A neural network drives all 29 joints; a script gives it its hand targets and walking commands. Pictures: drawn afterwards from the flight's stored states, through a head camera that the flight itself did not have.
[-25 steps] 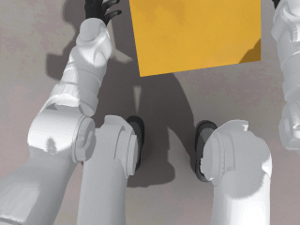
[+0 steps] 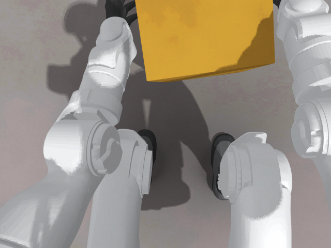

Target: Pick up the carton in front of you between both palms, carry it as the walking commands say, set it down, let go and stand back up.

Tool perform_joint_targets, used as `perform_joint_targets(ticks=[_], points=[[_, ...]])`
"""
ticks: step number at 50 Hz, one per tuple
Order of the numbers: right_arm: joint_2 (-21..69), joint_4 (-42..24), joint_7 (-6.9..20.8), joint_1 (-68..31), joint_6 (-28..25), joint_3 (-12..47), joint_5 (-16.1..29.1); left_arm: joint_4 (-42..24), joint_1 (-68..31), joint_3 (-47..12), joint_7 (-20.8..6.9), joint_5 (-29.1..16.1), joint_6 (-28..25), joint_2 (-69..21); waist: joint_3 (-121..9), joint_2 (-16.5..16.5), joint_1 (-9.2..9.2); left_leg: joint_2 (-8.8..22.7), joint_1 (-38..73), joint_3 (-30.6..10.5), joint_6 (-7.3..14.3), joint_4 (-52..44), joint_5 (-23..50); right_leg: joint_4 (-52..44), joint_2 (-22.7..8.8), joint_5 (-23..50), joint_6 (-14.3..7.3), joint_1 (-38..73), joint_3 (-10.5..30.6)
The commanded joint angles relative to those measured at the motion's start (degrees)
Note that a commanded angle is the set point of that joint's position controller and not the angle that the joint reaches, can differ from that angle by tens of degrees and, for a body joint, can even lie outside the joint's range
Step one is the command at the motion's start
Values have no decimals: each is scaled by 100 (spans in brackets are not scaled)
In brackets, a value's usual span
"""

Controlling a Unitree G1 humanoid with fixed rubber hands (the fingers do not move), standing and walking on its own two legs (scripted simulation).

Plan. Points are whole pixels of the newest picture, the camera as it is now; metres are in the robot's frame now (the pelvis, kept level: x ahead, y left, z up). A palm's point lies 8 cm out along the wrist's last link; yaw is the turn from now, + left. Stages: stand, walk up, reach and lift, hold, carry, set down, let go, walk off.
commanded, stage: reach and lift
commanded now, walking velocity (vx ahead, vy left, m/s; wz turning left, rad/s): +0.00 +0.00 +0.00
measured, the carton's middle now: (199, 29) +0.52 -0.06 -0.25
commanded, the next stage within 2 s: none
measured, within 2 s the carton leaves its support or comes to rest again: leaves its support in 0.12 s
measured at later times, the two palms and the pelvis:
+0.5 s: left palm (84, 12) +0.50 +0.08 -0.01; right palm out of the picture +0.49 -0.22 -0.01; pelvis +0.00 +0.01 +0.07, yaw -5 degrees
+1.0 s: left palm out of the picture +0.47 +0.10 +0.14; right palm out of the picture +0.45 -0.20 +0.13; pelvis +0.03 +0.02 +0.19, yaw -7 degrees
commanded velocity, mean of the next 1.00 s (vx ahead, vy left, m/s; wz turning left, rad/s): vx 0.00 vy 0.00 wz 0.00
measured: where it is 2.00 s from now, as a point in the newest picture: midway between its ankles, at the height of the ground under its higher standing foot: (181, 173)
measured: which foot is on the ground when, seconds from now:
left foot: down 0.00-1.00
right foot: down 0.00-1.00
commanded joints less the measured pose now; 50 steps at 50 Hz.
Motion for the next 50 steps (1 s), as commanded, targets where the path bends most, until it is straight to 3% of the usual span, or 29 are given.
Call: perform_joint_targets(ticks=[1,6,9,13,16,19,22,26,30,35,41,50], points=[[5080,-1468,1391,-2209,-36,431,85,-1146,-2765,-1345,-1427,11,102,-4850,-6287,-498,-270,-475,2609,895,286,-473,1487,-1171,434,1713,-111,3087,-352],[5718,-2693,1329,-2364,14,944,431,-1634,-2625,-1892,-1455,-391,227,-5646,-7989,-748,-367,-541,2915,950,259,-387,2275,-1065,483,2917,-51,4358,-435],[6107,-3570,1188,-2448,123,1305,634,-2292,-2752,-2451,-1370,-601,333,-5970,-9400,-1015,-390,-576,3040,1015,208,-471,2471,-1093,553,3587,58,5613,-477],[6612,-4208,1013,-1978,491,1486,562,-3347,-2948,-3043,-1304,-616,536,-5961,-10327,-1216,-382,-608,3158,1082,227,-833,2081,-1408,691,3423,199,6467,-591],[6962,-4079,1034,-1610,764,1396,374,-3513,-2803,-3002,-1313,-372,742,-5878,-9725,-1241,-167,-609,3254,1055,321,-1198,1418,-1845,770,2312,241,5786,-656],[7271,-3333,1176,-1275,978,996,21,-2957,-2507,-2504,-1377,68,982,-5960,-8392,-1198,70,-577,3130,968,414,-1622,600,-2314,770,1040,218,4777,-631],[7411,-2782,1322,-1063,1071,487,-358,-2483,-2277,-2030,-1470,495,1132,-6107,-7675,-1068,150,-548,3201,889,455,-2010,256,-2680,783,416,162,4311,-598],[7488,-2507,1431,-909,1052,-5,-708,-2285,-2154,-1876,-1612,705,1170,-6360,-7678,-826,12,-560,3533,814,435,-2437,372,-3005,831,538,107,4332,-671],[7613,-2613,1465,-727,1025,-91,-839,-2320,-1983,-2063,-1718,673,1183,-6630,-8059,-602,-139,-578,3917,787,384,-2787,603,-3280,859,865,80,4714,-717],[7876,-3164,1468,-513,1071,330,-688,-2539,-1613,-2568,-1787,460,1240,-6934,-8713,-523,-218,-591,4481,751,326,-3142,929,-3573,889,1314,124,5486,-744],[8228,-3793,1423,-128,1170,1014,-362,-2867,-971,-3180,-1837,210,1332,-7165,-9057,-658,-178,-599,5137,671,294,-3569,1294,-3962,936,1774,223,6382,-723],[8609,-3883,1311,766,1160,1308,-284,-2787,19,-3433,-1946,189,1345,-7260,-8213,-726,-104,-554,5809,494,343,-4405,1270,-4806,945,1790,251,7265,-549]])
